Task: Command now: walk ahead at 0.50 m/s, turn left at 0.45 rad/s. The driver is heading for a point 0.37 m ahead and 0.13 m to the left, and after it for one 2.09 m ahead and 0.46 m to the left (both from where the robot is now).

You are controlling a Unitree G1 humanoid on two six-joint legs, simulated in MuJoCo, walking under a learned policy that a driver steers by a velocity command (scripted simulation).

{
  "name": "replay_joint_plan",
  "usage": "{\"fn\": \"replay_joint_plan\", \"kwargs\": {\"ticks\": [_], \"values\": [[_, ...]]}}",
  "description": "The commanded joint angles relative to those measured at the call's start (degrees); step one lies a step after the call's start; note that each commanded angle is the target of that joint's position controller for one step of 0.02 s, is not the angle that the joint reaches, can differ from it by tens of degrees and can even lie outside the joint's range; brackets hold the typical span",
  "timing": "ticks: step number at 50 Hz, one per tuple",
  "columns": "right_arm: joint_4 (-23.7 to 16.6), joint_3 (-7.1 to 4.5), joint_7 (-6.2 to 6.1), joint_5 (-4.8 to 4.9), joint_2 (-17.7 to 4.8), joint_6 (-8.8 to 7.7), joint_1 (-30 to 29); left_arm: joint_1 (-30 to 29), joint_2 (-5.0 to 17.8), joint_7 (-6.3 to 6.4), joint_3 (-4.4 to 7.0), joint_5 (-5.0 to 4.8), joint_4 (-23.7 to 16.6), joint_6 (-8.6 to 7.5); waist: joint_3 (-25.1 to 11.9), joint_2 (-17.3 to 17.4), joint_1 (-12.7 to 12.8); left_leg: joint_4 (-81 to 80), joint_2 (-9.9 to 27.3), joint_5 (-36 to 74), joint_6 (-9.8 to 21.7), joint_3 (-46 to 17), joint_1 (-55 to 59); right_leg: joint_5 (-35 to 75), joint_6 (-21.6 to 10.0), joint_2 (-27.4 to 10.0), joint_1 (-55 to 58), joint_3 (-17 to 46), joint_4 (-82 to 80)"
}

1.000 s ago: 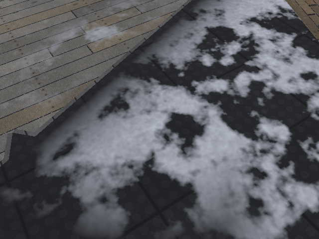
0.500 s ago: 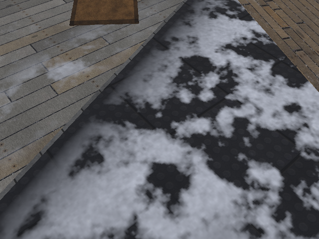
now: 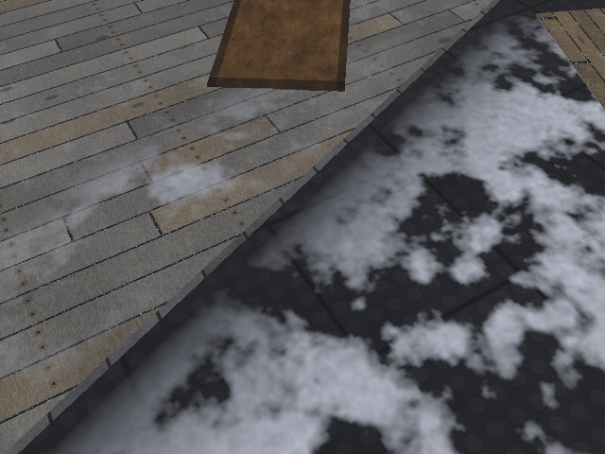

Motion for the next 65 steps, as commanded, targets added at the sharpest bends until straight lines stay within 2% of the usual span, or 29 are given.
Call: {"fn": "replay_joint_plan", "kwargs": {"ticks": [1,5,8,10,12,13,14,15,16,17,18,19,20,24,29,33,39,41,42,43,44,46,49,54,57,58,59,60,65], "values": [[-4.30,0.73,0.71,0.13,0.11,-0.38,-3.93,0.74,5.76,0.41,0.57,-0.04,-2.68,-0.91,4.00,-5.62,-0.60,-8.56,0.27,5.80,-0.39,2.34,-1.02,22.02,-2.47,-15.50,-3.36,4.39,-6.85],[-7.47,1.32,1.13,-0.09,0.07,-0.58,-11.24,5.04,6.71,1.16,0.65,0.01,-1.22,-0.39,4.77,-5.87,1.63,-18.65,-1.99,5.85,1.34,7.62,0.32,28.77,-2.05,-16.46,3.52,0.76,-5.19],[-7.88,0.66,1.04,-0.31,-1.48,-0.51,-9.85,4.85,8.51,1.72,1.05,0.18,-1.11,0.39,2.56,-7.13,-0.10,-21.16,-5.65,-0.67,4.30,10.30,5.60,47.58,-1.53,-17.74,8.42,-2.05,1.95],[-6.38,-0.17,0.63,-0.46,-2.92,-0.39,-3.45,3.36,10.22,2.05,1.61,0.54,-1.62,1.27,-1.18,-8.67,-3.33,-21.78,-9.19,-7.06,7.06,11.34,12.15,59.09,-1.91,-18.39,10.31,-3.02,13.01],[-2.60,-2.09,-0.11,-1.09,-6.51,-1.11,9.72,1.18,11.53,1.37,2.05,0.29,-3.21,2.12,-8.23,-6.16,-9.44,-29.87,-10.59,-7.32,10.51,7.69,29.75,47.50,-0.53,-17.63,2.27,-3.62,36.02],[-3.27,-4.25,-0.90,-1.16,-12.66,-0.79,12.81,1.20,8.13,0.93,1.63,-1.20,-6.40,1.67,-15.02,6.15,-10.04,-32.67,4.22,-11.58,16.02,-15.20,47.52,15.20,2.71,-10.90,-17.93,-4.48,59.41],[-4.98,-4.66,-0.76,-0.43,-17.02,-0.37,9.64,0.33,7.60,-0.11,1.40,-1.36,-10.62,1.15,-18.30,7.99,-5.64,-40.70,16.32,1.63,23.96,-42.40,53.55,-20.55,4.78,-0.19,-34.56,6.47,73.14],[-4.61,-4.22,-1.37,0.49,-15.06,0.00,8.87,-7.26,8.67,-0.11,1.57,-0.74,-11.54,0.84,-11.84,-2.36,-6.77,-40.74,14.20,9.81,21.87,-32.63,49.03,-15.31,4.42,-4.30,-39.30,13.66,72.61],[-4.21,-3.43,-1.80,1.06,-12.27,-0.38,5.99,-6.45,7.54,0.00,1.10,-1.35,-11.83,0.36,-5.00,-3.43,-3.86,-40.26,13.03,21.58,19.11,-24.28,40.31,-10.90,4.33,-6.66,-37.95,13.42,66.96],[-4.55,-2.53,-1.76,1.40,-9.25,-0.67,2.56,-6.83,7.53,0.27,1.36,-0.72,-11.01,1.01,-2.08,-7.87,-0.83,-40.41,6.92,27.76,13.38,-16.63,34.21,-9.41,3.94,-8.66,-33.64,13.81,60.85],[-5.10,-2.32,-1.95,1.70,-9.08,-1.08,1.92,-2.93,6.85,0.53,1.23,0.40,-10.83,2.11,-2.11,-3.61,0.85,-40.13,7.04,35.28,14.19,-13.90,30.64,-9.54,4.76,-8.43,-30.61,13.48,58.73],[-5.17,-1.79,-1.86,2.00,-7.62,-1.47,1.81,-1.97,6.99,0.69,1.14,1.46,-10.44,3.41,-2.54,-2.80,1.60,-40.13,5.31,38.82,13.42,-12.32,28.05,-9.65,5.57,-9.05,-27.78,13.82,56.89],[-5.15,-1.62,-1.83,2.16,-7.61,-1.94,2.39,-2.54,7.07,0.65,1.32,1.68,-11.00,4.40,-2.81,-2.38,1.75,-39.78,3.81,41.03,13.04,-10.99,27.05,-9.61,6.28,-8.52,-27.29,13.65,55.18],[-5.51,-2.28,-2.28,1.39,-11.18,-1.59,6.23,-7.22,7.27,0.10,1.12,1.14,-13.54,5.73,-5.74,-0.65,0.54,-37.60,0.67,46.91,9.83,-9.75,29.91,-4.03,7.88,-7.42,-31.07,12.46,48.06],[-6.14,-1.49,-2.95,1.27,-9.89,-0.48,9.53,-13.78,8.27,0.12,0.74,0.64,-16.04,6.66,-5.66,1.78,-2.24,-37.33,1.21,42.53,6.05,-11.36,35.17,1.25,7.06,-7.34,-34.94,12.90,40.57],[-6.03,-1.00,-3.46,0.53,-9.69,-0.13,11.07,-16.32,8.54,0.22,0.28,0.24,-16.93,6.62,-4.48,2.12,-3.53,-36.28,3.04,43.36,6.31,-12.96,38.94,1.17,5.55,-6.27,-34.34,13.30,34.39],[-5.88,-0.27,-3.71,0.21,-9.92,0.34,8.58,-12.79,8.76,0.95,-0.08,-0.38,-15.72,5.65,-2.39,2.10,-1.95,-30.88,3.30,45.35,6.54,-14.50,36.62,-4.22,2.21,-2.75,-21.40,12.36,20.69],[-6.26,0.19,-3.79,1.67,-9.74,-0.16,5.66,-6.56,8.85,1.54,-0.03,0.12,-13.69,4.72,-4.07,-0.15,2.07,-24.91,0.37,39.08,2.86,-13.77,31.48,12.09,0.50,-4.41,-6.69,14.20,6.36],[-7.76,1.20,-3.67,1.99,-7.20,-0.80,7.04,-3.63,12.37,2.08,0.35,0.62,-13.85,4.10,-9.44,-7.48,1.63,-17.52,-3.57,19.36,0.38,-11.29,26.15,37.45,-2.59,-15.97,3.78,25.52,6.81],[-5.68,0.91,-3.80,2.27,-6.10,0.47,13.87,-5.83,13.57,1.79,0.28,-0.85,-14.34,4.84,-12.95,-15.39,-0.95,-9.22,-12.50,-24.70,-1.35,-6.48,21.89,57.16,-12.92,-25.97,5.62,34.71,9.29],[-4.85,0.38,-4.06,0.96,-9.01,1.73,11.58,-6.29,10.56,1.07,-0.70,-1.20,-14.21,5.06,-11.21,-10.52,-0.52,-3.72,-12.03,-33.23,-1.43,-6.52,20.40,48.86,-15.05,-26.17,0.33,36.85,6.82],[-4.14,0.58,-3.65,0.60,-7.57,2.87,8.13,-11.67,8.29,0.87,-1.78,-0.22,-14.57,5.21,-4.71,-6.08,-2.22,-3.27,-10.05,-27.71,-2.75,-7.59,20.94,28.52,-10.66,-19.77,-7.98,29.63,2.28],[-2.09,1.39,-2.93,0.73,-6.07,3.90,8.79,-13.90,9.05,1.22,-1.93,0.32,-13.54,5.70,-2.66,-10.79,-3.27,-13.37,-8.92,-22.86,-4.73,-4.08,24.86,15.08,-5.67,-13.23,-11.30,22.57,-0.54],[0.27,2.02,-3.40,1.18,-5.30,3.85,6.32,-11.56,11.07,0.91,-1.33,-0.09,-11.06,6.23,-3.69,-9.79,-1.55,-27.92,-7.70,-14.67,-4.33,-1.29,28.14,1.70,-5.06,-12.90,-9.65,24.06,-0.20],[1.61,2.36,-3.59,0.26,-6.34,2.73,5.90,-11.06,10.35,0.60,-1.32,-0.40,-10.07,6.58,-2.07,-7.25,-1.53,-37.82,-4.07,-4.91,-2.57,-5.37,34.18,-8.93,-0.15,-11.42,-15.82,24.18,-0.79],[1.74,2.24,-3.57,0.16,-7.91,2.28,5.04,-10.46,10.00,0.35,-1.21,-0.69,-10.00,6.63,-0.57,-5.01,-0.10,-37.60,-2.00,-7.54,-1.65,-7.98,30.93,-10.71,1.20,-9.17,-15.76,22.59,-0.97],[2.72,2.33,-3.36,0.65,-7.53,1.96,4.28,-10.81,9.03,0.18,-1.33,-0.85,-9.42,6.71,1.73,-0.78,0.14,-38.98,-1.80,-11.49,-0.95,-8.64,24.48,-7.86,1.81,-7.22,-12.19,19.88,0.08],[3.12,2.87,-3.30,0.75,-5.85,1.41,4.19,-10.86,9.26,0.16,-1.24,-0.80,-8.64,6.74,1.55,-0.28,0.12,-40.98,-1.48,-12.64,-1.23,-9.08,21.81,-4.28,1.87,-7.18,-8.33,19.48,2.07],[5.19,3.24,-3.77,1.04,-6.00,0.28,4.60,-8.72,8.46,0.02,-1.40,-0.42,-5.12,6.23,0.50,0.02,0.95,-42.73,-1.26,-9.37,-1.19,-9.02,22.74,2.73,1.22,-7.38,-5.30,18.63,4.15]]}}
